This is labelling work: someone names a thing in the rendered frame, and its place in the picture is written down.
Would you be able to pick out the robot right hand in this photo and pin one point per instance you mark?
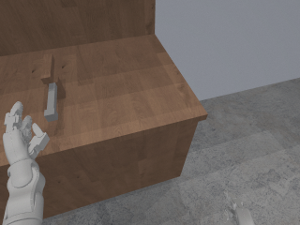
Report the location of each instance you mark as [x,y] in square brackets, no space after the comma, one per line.
[238,213]

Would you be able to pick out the robot left forearm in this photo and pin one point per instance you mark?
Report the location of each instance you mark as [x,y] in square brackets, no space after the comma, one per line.
[25,185]

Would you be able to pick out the tap lever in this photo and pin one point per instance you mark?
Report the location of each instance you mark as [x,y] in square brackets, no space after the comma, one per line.
[51,114]

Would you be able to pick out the robot left hand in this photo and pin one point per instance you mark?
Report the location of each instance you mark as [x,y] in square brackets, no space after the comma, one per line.
[16,139]

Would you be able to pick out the counter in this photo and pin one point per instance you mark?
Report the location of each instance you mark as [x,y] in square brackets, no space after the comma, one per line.
[126,114]

